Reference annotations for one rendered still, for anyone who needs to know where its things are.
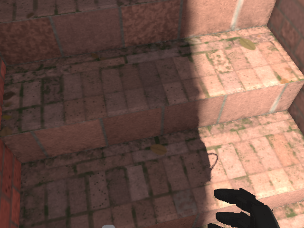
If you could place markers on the robot right hand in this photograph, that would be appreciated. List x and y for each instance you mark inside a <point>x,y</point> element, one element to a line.
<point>261,216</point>

